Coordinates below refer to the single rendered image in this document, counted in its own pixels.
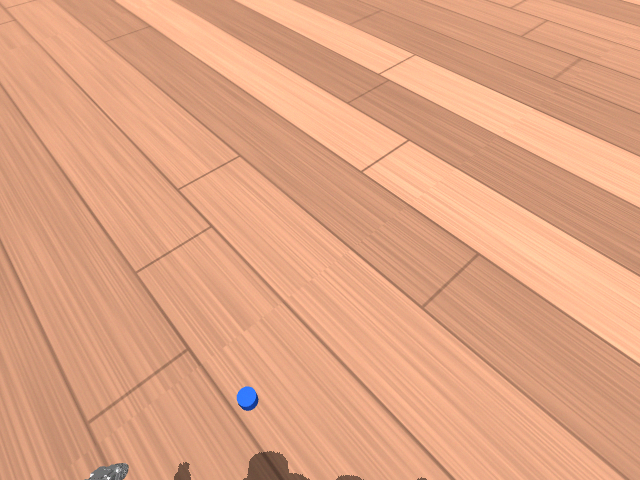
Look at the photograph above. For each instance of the tin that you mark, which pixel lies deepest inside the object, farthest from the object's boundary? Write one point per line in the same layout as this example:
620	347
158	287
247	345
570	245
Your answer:
247	398

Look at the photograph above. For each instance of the left robot hand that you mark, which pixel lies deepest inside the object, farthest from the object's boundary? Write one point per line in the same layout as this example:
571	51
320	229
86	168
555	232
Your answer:
112	472

